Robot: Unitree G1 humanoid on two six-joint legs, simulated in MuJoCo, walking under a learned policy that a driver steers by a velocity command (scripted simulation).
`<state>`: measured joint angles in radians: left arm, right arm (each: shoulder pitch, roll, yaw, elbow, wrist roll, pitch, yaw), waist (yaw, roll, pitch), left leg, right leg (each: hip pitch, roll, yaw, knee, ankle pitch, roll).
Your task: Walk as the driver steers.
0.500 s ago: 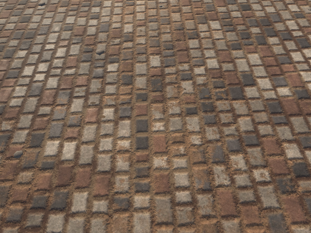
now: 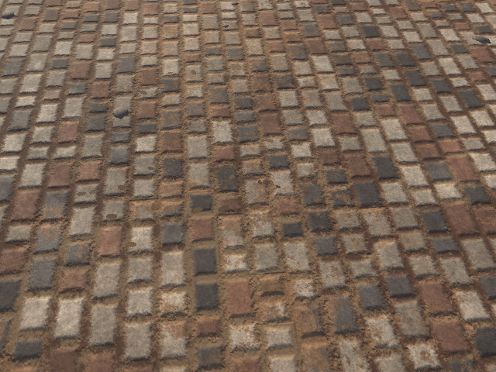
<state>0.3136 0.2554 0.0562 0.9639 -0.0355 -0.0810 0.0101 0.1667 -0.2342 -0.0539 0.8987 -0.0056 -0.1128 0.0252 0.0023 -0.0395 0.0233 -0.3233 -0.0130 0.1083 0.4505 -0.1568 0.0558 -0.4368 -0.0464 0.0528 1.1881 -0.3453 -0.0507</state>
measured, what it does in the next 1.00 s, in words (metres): walks ahead, turning right: right foot, then left foot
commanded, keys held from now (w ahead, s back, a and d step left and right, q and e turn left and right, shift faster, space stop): w+e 0.76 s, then w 0.06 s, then w+q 0.18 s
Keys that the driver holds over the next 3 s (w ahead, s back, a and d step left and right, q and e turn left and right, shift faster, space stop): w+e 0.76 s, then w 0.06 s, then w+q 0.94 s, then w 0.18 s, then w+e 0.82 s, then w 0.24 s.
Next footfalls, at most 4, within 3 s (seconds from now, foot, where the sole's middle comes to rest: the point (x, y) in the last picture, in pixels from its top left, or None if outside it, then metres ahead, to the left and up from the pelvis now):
0.42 right None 0.36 -0.17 -0.77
0.94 left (286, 293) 0.70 -0.10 -0.77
1.42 right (377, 252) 0.85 -0.40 -0.77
1.92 left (291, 176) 1.15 -0.14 -0.77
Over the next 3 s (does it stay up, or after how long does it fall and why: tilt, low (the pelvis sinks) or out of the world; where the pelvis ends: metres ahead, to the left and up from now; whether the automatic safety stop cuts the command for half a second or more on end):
stays up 1.61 -0.32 -0.01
